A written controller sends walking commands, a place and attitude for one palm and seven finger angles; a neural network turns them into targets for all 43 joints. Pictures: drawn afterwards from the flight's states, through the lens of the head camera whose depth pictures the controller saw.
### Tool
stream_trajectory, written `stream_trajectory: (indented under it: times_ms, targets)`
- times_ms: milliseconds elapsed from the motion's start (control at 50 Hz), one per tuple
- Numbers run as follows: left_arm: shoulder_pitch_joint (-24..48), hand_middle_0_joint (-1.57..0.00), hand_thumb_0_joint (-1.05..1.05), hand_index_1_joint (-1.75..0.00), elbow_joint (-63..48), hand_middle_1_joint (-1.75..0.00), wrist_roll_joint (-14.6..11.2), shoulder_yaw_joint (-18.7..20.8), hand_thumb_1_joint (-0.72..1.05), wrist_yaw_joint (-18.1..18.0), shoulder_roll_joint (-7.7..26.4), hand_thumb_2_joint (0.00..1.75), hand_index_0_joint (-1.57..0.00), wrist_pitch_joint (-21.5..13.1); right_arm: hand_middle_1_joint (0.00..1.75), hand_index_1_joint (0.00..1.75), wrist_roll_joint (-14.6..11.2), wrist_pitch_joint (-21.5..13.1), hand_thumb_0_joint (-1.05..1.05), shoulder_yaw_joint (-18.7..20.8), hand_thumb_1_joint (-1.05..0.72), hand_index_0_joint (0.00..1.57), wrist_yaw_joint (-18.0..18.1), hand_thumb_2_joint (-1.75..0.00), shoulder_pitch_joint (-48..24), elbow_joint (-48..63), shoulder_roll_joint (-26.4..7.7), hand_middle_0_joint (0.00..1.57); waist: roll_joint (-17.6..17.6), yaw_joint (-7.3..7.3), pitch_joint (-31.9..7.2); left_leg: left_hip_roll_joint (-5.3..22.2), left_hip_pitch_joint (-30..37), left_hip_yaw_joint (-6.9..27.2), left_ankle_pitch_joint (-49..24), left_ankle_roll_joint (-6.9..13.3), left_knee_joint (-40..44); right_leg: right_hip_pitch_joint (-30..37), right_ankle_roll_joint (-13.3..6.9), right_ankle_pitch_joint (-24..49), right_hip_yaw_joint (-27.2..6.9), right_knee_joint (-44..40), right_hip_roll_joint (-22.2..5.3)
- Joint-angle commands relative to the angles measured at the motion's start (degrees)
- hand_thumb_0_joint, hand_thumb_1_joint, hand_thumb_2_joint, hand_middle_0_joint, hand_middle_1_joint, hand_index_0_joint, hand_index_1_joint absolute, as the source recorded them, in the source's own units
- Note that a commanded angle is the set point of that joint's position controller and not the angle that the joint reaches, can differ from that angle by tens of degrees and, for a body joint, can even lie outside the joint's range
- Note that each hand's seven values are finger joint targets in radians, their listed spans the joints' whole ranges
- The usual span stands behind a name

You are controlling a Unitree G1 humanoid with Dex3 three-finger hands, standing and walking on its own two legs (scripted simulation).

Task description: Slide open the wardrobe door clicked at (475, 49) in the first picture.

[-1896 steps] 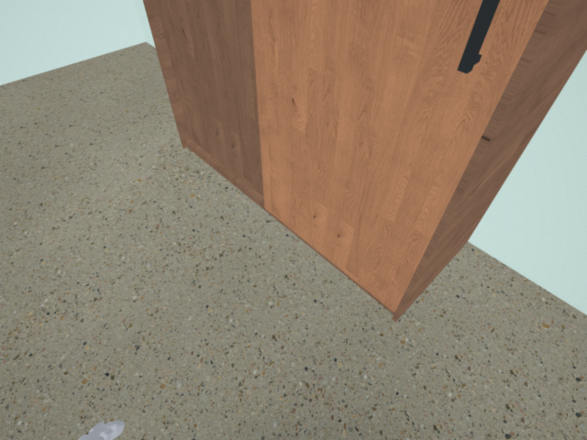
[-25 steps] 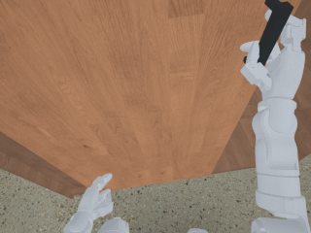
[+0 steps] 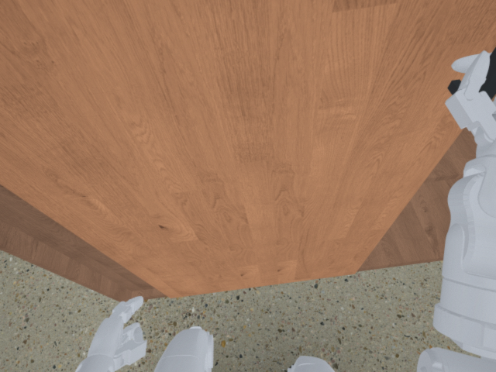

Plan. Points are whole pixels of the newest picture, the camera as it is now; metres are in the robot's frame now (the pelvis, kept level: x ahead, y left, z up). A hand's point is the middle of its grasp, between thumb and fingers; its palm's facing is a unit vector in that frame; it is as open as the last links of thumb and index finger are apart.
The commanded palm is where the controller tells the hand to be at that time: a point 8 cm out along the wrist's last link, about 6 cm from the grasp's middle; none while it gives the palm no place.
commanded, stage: stop walking and hold the door there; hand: right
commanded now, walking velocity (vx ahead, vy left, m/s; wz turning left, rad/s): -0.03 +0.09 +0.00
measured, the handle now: (493, 52) +0.40 -0.30 +0.24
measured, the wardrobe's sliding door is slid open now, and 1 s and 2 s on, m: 0.54 0.54 0.54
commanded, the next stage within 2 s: none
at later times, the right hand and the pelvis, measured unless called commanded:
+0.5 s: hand (471, 94) +0.36 -0.27 +0.22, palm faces +0.61 +0.74 -0.27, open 7.5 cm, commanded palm +0.32 -0.30 +0.18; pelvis +0.00 +0.07 -0.01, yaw +8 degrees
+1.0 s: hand (468, 95) +0.36 -0.27 +0.22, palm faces +0.58 +0.79 -0.21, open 7.4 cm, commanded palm +0.31 -0.28 +0.18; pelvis -0.03 +0.05 -0.01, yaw +11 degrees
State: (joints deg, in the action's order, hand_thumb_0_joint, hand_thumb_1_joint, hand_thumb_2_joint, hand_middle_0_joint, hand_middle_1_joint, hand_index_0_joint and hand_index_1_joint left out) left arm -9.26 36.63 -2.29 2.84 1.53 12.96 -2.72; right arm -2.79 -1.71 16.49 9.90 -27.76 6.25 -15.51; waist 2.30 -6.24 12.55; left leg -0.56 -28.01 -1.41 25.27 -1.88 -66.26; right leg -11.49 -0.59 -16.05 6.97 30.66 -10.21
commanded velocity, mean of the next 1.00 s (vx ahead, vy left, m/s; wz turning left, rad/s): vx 0.00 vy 0.00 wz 0.00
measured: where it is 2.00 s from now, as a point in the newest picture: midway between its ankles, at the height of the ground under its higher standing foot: outside the picture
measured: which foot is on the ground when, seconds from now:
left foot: up 0.00-0.32, down 0.34-1.00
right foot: down 0.00-0.34, up 0.36-0.62, down 0.64-1.00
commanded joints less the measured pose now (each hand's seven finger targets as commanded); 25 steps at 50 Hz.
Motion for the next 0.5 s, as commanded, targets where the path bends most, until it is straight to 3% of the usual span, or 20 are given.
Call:
stream_trajectory:
  times_ms: [0, 20, 40, 60, 80, 140, 160, 180, 220, 260, 280, 300, 320, 340, 360, 380, 400, 440, 460, 480]
  targets:
    - [1.2, -0.20, 0.00, -0.30, -5.8, -0.30, 1.1, 3.9, 0.90, -1.1, 11.1, 0.90, -0.20, -2.4, 1.40, 1.40, 2.4, -6.5, 0.00, 16.2, -0.90, 0.45, -4.1, -0.90, -7.7, -2.7, -31.9, 0.45, 15.5, 5.14, -29.8, -0.8, -4.0, -3.5, -8.6, -2.3, -3.2, 19.8, 1.0, 56.6, 0.3, -8.2, -10.7]
    - [2.1, -0.20, 0.00, -0.30, -9.2, -0.30, 1.1, 2.7, 0.90, -1.4, 8.7, 0.90, -0.20, -1.5, 1.40, 1.40, 1.1, -6.3, 0.00, 5.5, -0.90, 0.45, -5.5, -0.90, -9.6, 3.4, -21.6, 0.45, 15.7, 5.53, -29.0, -1.4, -3.6, -4.3, -7.7, -2.4, -1.3, 18.8, -0.4, 55.0, -1.3, -6.7, -10.4]
    - [3.6, -0.20, 0.00, -0.30, -9.9, -0.30, 0.6, 2.1, 0.90, -1.5, 8.0, 0.90, -0.20, -2.0, 1.40, 1.40, 0.6, -6.1, 0.00, 3.5, -0.90, 0.45, -5.9, -0.90, -12.3, 5.3, -19.4, 0.45, 17.0, 5.84, -28.2, -1.4, -4.5, -5.5, -8.0, -2.8, -0.4, 19.1, -0.5, 52.1, 0.6, -7.8, -10.0]
    - [4.3, -0.20, 0.00, -0.30, -10.2, -0.30, 0.7, 1.8, 0.90, -1.8, 7.9, 0.90, -0.20, -2.7, 1.40, 1.40, 0.3, -6.6, 0.00, 1.2, -0.90, 0.45, -6.8, -0.90, -14.7, 8.6, -18.0, 0.45, 20.5, 5.84, -27.0, -1.2, -4.5, -6.2, -8.6, -2.7, 2.4, 18.3, 0.3, 51.7, 2.7, -8.5, -9.1]
    - [3.5, -0.20, 0.00, -0.30, -9.6, -0.30, 0.4, 1.3, 0.90, -1.9, 7.2, 0.90, -0.20, -3.1, 1.40, 1.40, 0.0, -6.6, 0.00, 0.7, -0.90, 0.45, -7.0, -0.90, -13.3, 6.6, -17.4, 0.45, 22.1, 6.10, -26.8, -1.4, -3.6, -7.3, -9.3, -2.8, 5.1, 18.6, -0.1, 50.3, 3.6, -8.9, -8.7]
    - [2.4, -0.20, 0.00, -0.30, -10.0, -0.30, 0.1, 0.2, 0.90, -2.4, 7.3, 0.90, -0.20, -4.0, 1.40, 1.40, -0.4, -5.7, 0.00, 2.9, -0.90, 0.45, -6.5, -0.90, -8.3, 1.6, -20.2, 0.45, 20.9, 6.25, -24.7, -1.4, 0.2, -7.9, -8.6, -2.2, 13.1, 16.4, -1.9, 47.0, 2.9, -9.9, -10.1]
    - [2.1, -0.20, 0.00, -0.30, -9.9, -0.30, 0.2, 0.1, 0.90, -2.9, 7.9, 0.90, -0.20, -4.2, 1.40, 1.40, -0.2, -5.6, 0.00, 5.8, -0.90, 0.45, -6.2, -0.90, -7.8, 0.4, -23.3, 0.45, 20.7, 5.88, -24.0, -1.7, 1.5, -7.9, -8.4, -1.9, 15.6, 15.9, -2.1, 45.5, 3.4, -10.1, -10.1]
    - [2.5, -0.20, 0.00, -0.30, -10.2, -0.30, 0.1, -0.5, 0.90, -3.0, 7.7, 0.90, -0.20, -4.3, 1.40, 1.40, -0.4, -5.4, 0.00, 5.7, -0.90, 0.45, -6.0, -0.90, -6.6, -0.6, -23.4, 0.45, 19.7, 5.97, -23.7, -1.5, 3.2, -7.6, -6.6, -1.6, 18.8, 15.2, -2.5, 44.4, 2.1, -9.6, -11.2]
    - [3.4, -0.20, 0.00, -0.30, -10.4, -0.30, 0.0, -1.1, 0.90, -3.3, 8.2, 0.90, -0.20, -4.6, 1.40, 1.40, -0.8, -5.2, 0.00, 8.0, -0.90, 0.45, -5.2, -0.90, -4.3, -2.7, -25.9, 0.45, 17.6, 5.30, -23.0, -0.5, 7.8, -6.1, -6.1, -1.0, 26.3, 12.5, -2.4, 37.2, 1.3, -8.5, -12.6]
    - [3.0, -0.20, 0.00, -0.30, -9.8, -0.30, -0.1, -1.4, 0.90, -3.5, 9.0, 0.90, -0.20, -4.2, 1.40, 1.40, -0.5, -5.1, 0.00, 10.9, -0.90, 0.45, -4.7, -0.90, -1.6, -6.8, -29.2, 0.45, 12.4, 4.41, -22.7, 0.5, 15.4, -5.3, -15.5, -0.7, 37.6, 7.7, -1.0, 25.5, 1.8, -2.8, -10.3]
    - [2.2, -0.20, 0.00, -0.30, -9.5, -0.30, -0.5, -1.3, 0.90, -3.7, 8.9, 0.90, -0.20, -3.9, 1.40, 1.40, -0.1, -5.2, 0.00, 12.2, -0.90, 0.45, -4.6, -0.90, -0.7, -8.3, -31.3, 0.45, 5.9, 4.15, -24.3, 3.0, 18.1, -2.7, -23.5, 0.0, 44.7, 7.1, 0.3, 19.1, 2.9, 4.6, -6.8]
    - [1.8, -0.20, 0.00, -0.30, -9.6, -0.30, -0.7, -1.4, 0.90, -3.9, 7.9, 0.90, -0.20, -3.6, 1.40, 1.40, 0.5, -5.6, 0.00, 14.1, -0.90, 0.45, -4.4, -0.90, -0.8, -9.9, -34.9, 0.45, -7.2, 4.79, -25.7, 11.1, 24.5, 7.1, -42.2, 3.6, 45.6, -2.1, 1.6, -0.8, 2.9, 16.0, -0.5]
    - [4.6, -0.20, 0.00, -0.30, -10.8, -0.30, -0.6, -1.7, 0.90, -4.4, 7.4, 0.90, -0.20, -3.9, 1.40, 1.40, 0.5, -5.0, 0.00, 18.1, -0.90, 0.45, -3.9, -0.90, 1.1, -13.2, -38.9, 0.45, -17.7, 3.61, -25.1, 19.7, 27.9, 19.4, -61.9, 8.9, 44.6, -15.1, 2.2, -22.2, -1.6, 27.1, 7.0]
    - [4.3, -0.20, 0.00, -0.30, -9.5, -0.30, 0.0, -1.7, 0.90, -4.6, 7.3, 0.90, -0.20, -4.3, 1.40, 1.40, 0.7, -4.4, 0.00, 20.7, -0.90, 0.45, -3.6, -0.90, 1.0, -15.5, -40.1, 0.45, -17.1, 3.90, -25.1, 22.9, 25.2, 19.6, -60.0, 9.8, 46.2, -16.5, 2.3, -21.7, -7.7, 32.9, 6.7]
    - [3.7, -0.20, 0.00, -0.30, -8.1, -0.30, 0.2, -1.8, 0.90, -4.6, 8.3, 0.90, -0.20, -4.0, 1.40, 1.40, 1.2, -3.7, 0.00, 23.7, -0.90, 0.45, -3.2, -0.90, 3.9, -21.4, -43.7, 0.45, -11.8, 4.40, -21.1, 23.8, 21.6, 21.1, -55.0, 11.4, 47.7, -17.6, 2.6, -18.8, -8.3, 33.4, 5.4]
    - [1.8, -0.20, 0.00, -0.30, -7.2, -0.30, -1.0, -1.3, 0.90, -4.1, 9.2, 0.90, -0.20, -3.7, 1.40, 1.40, -0.3, -5.1, 0.00, 23.6, -0.90, 0.45, -3.1, -0.90, 1.6, -17.6, -41.4, 0.45, -17.8, 4.77, -26.9, 21.0, 29.8, 17.5, -57.0, 11.7, 43.3, -19.7, 3.5, -17.4, -8.6, 35.9, 6.6]
    - [4.2, -0.20, 0.00, -0.30, -7.6, -0.30, -1.4, -1.3, 0.90, -4.7, 9.2, 0.90, -0.20, -4.1, 1.40, 1.40, -0.9, -5.8, 0.00, 21.2, -0.90, 0.45, -2.9, -0.90, 0.2, -15.9, -37.2, 0.45, -18.2, 4.82, -27.5, 19.1, 31.3, 13.8, -60.8, 11.0, 40.6, -19.7, 3.4, -15.4, -9.0, 36.0, 6.9]
    - [3.4, -0.20, 0.00, -0.30, -6.1, -0.30, -0.6, -1.6, 0.90, -5.6, 9.3, 0.90, -0.20, -3.4, 1.40, 1.40, -0.1, -5.9, 0.00, 24.8, -0.90, 0.45, -2.2, -0.90, 4.1, -20.5, -38.6, 0.45, -13.2, 5.10, -27.8, 16.4, 27.9, 7.8, -58.7, 9.5, 40.5, -14.5, 3.2, -10.8, -6.1, 26.9, 7.2]
    - [4.1, -0.20, 0.00, -0.30, -5.5, -0.30, -0.4, -1.5, 0.90, -5.9, 9.8, 0.90, -0.20, -3.0, 1.40, 1.40, 0.1, -5.6, 0.00, 25.9, -0.90, 0.45, -2.1, -0.90, 5.7, -22.9, -40.3, 0.45, -9.0, 4.73, -26.4, 15.3, 25.8, 6.6, -54.2, 8.9, 41.0, -11.6, 2.8, -8.8, -4.8, 20.2, 7.5]
    - [3.3, -0.20, 0.00, -0.30, -5.7, -0.30, -0.3, -1.4, 0.90, -6.2, 9.8, 0.90, -0.20, -2.6, 1.40, 1.40, 0.2, -5.6, 0.00, 25.4, -0.90, 0.45, -2.2, -0.90, 5.9, -22.4, -39.9, 0.45, -8.5, 4.36, -26.3, 14.6, 25.5, 5.9, -50.3, 8.6, 41.3, -10.2, 2.3, -7.5, -3.8, 15.6, 8.0]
